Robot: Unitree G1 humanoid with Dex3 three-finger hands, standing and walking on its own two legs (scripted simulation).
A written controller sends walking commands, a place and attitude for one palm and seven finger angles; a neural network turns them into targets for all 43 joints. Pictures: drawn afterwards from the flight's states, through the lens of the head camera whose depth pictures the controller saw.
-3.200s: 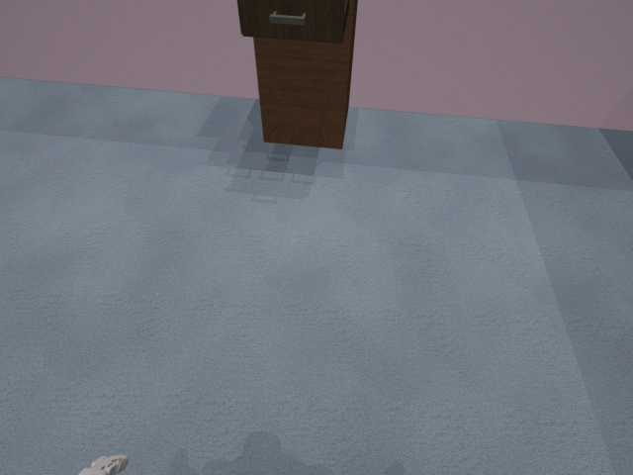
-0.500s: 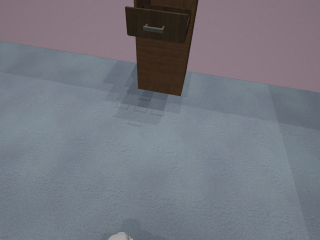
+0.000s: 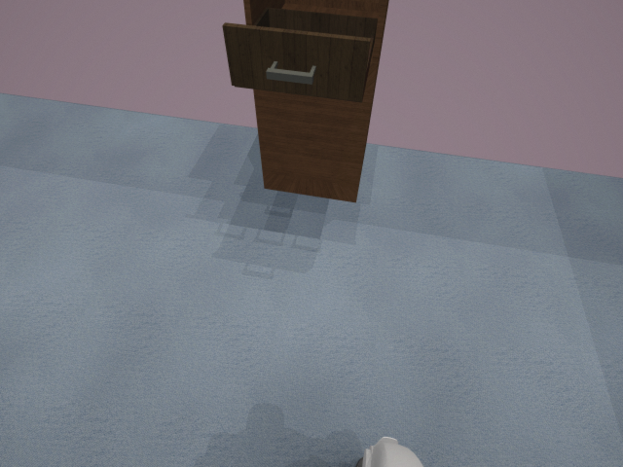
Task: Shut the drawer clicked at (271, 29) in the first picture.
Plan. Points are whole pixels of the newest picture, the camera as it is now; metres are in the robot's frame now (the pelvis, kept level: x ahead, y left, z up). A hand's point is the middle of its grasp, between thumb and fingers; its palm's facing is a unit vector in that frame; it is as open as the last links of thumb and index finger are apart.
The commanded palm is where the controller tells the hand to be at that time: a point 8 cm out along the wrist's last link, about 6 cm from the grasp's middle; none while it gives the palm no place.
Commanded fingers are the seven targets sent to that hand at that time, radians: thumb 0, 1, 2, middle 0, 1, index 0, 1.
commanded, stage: walk to a spot facing it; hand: left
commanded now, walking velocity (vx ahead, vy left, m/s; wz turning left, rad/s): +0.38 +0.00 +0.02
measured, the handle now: (292, 71) +1.04 +0.10 -0.03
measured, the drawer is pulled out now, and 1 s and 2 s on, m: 0.25 0.25 0.25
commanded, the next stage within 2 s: turn to face it in 0.54 s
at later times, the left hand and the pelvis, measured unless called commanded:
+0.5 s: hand (237, 454) +0.17 +0.12 -0.17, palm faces +0.20 -0.97 -0.16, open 7.3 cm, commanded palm none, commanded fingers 0.00 0.90 0.90 -0.20 -0.30 -0.20 -0.30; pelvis +0.22 -0.04 +0.00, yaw +8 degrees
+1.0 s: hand (208, 317) +0.39 +0.21 -0.17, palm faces +0.19 -0.96 -0.19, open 7.4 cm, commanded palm none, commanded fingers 0.00 0.90 0.90 -0.20 -0.30 -0.20 -0.30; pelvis +0.37 +0.02 +0.00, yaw +6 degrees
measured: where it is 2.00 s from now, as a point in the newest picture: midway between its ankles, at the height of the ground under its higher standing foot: (312, 398)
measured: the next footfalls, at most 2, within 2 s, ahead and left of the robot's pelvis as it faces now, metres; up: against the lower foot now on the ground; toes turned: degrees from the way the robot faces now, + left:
right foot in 0.08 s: +0.20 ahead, -0.14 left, +0.00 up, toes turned -9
left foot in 0.64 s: +0.41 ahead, +0.12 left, +0.00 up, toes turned +19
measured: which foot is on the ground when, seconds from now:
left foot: down 0.00-0.10, up 0.12-0.62, down 0.64-1.00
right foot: up 0.00-0.06, down 0.08-0.64, up 0.66-1.00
